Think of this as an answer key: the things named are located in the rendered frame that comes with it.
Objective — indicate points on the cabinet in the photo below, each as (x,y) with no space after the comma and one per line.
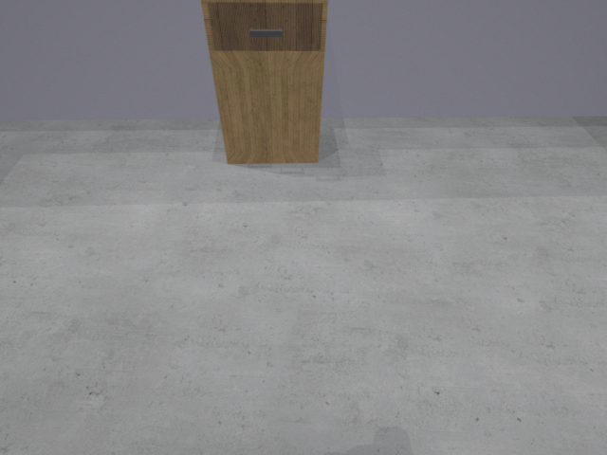
(269,102)

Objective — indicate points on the handle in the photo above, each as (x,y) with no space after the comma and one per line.
(265,32)

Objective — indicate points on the drawer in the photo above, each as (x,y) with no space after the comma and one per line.
(231,22)

